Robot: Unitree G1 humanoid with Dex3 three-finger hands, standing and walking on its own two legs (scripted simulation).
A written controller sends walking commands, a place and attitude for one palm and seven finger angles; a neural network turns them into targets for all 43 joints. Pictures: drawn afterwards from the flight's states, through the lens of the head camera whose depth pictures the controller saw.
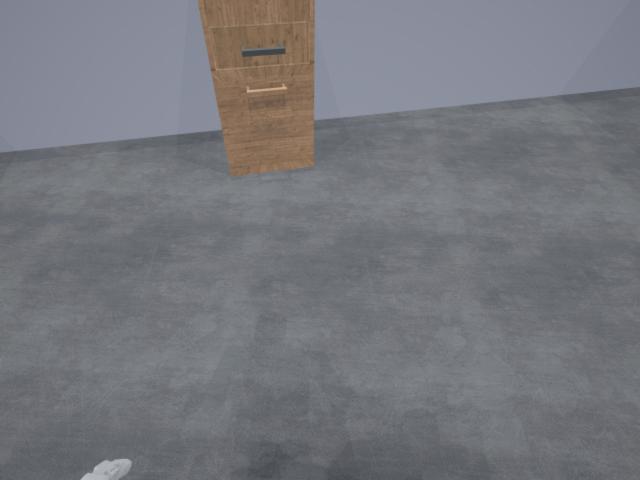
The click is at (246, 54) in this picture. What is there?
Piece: drawer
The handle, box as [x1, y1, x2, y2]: [241, 44, 285, 56]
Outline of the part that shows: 285,52 284,46 281,44 279,47 244,49 243,46 241,46 242,56 276,54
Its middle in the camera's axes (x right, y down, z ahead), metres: -0.24 -0.76 +1.55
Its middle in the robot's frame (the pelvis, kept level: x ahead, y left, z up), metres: +1.65 +0.32 -0.14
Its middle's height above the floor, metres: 0.63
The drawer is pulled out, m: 0.00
